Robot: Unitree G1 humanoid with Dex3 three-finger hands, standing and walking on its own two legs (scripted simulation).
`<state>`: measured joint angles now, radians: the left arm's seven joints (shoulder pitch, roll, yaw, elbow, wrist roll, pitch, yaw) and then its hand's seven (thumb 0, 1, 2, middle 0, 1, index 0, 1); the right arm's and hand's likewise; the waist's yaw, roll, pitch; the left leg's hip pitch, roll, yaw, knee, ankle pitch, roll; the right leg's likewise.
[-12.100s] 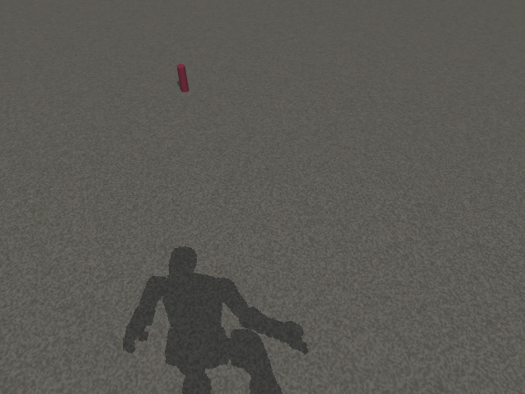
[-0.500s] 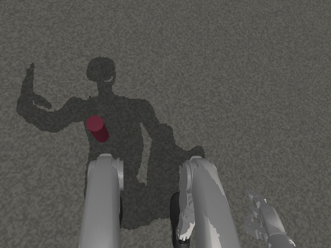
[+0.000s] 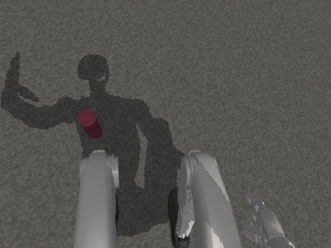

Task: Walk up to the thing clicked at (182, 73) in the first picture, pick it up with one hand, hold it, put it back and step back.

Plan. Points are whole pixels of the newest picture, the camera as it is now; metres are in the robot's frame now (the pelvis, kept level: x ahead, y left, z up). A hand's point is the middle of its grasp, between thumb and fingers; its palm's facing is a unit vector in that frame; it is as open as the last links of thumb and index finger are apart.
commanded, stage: approach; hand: left
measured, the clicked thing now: (91, 125) +0.44 +0.21 -0.31
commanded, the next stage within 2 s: close in in 0.64 s
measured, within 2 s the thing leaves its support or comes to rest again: neither
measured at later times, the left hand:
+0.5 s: hand (18, 114) +0.41 +0.35 -0.12, palm faces +0.05 -1.00 +0.04, open 17.7 cm
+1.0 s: hand (69, 133) +0.40 +0.27 -0.28, palm faces +0.06 -1.00 +0.07, open 17.4 cm
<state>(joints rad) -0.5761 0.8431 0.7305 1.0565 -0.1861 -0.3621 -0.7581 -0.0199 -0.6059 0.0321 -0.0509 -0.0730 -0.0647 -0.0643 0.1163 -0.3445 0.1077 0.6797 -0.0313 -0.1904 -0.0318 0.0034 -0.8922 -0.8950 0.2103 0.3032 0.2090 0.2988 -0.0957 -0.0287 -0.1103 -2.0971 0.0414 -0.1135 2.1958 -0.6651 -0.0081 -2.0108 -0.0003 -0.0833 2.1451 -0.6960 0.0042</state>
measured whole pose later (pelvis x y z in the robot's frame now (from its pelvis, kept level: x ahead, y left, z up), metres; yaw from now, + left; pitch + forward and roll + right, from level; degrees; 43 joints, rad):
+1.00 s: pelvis -0.01 +0.01 -0.12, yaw -9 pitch +14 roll -14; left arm -0.55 0.81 0.62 1.44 -0.27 -1.01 -0.52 -0.02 -0.56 0.06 -0.04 -0.11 -0.07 -0.09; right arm -0.18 -0.37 0.44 0.61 -0.28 -0.13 0.07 0.00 -0.90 -0.89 0.21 0.30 0.21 0.30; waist -0.21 -0.26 0.23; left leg -2.22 0.04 -0.33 2.65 -0.72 -0.02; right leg -2.08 0.07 -0.23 2.46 -0.67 0.04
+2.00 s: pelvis -0.02 +0.02 -0.12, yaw -12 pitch +10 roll -18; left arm -0.59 0.80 0.41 1.44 -0.13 -1.14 -0.08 -0.02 -0.16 0.38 -0.35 -0.35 -0.34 -0.36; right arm -0.20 -0.37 0.54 0.56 -0.36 -0.03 0.14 0.00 -0.88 -0.89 0.21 0.30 0.21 0.30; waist -0.24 -0.29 0.31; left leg -2.20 0.04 -0.41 2.68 -0.71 0.00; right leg -2.03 0.10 -0.28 2.42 -0.63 0.07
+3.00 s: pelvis -0.02 +0.02 -0.10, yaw -10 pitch +14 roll -16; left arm -0.56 0.71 0.35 1.13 -0.13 -0.95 -0.09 0.03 -0.05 1.10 -0.91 -1.05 -0.84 -1.07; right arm -0.11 -0.35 0.42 0.57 -0.29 0.02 0.15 0.00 -0.88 -0.90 0.21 0.30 0.21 0.30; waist -0.20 -0.21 0.21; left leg -2.22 0.04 -0.35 2.62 -0.69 0.00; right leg -2.06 0.08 -0.25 2.39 -0.64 0.05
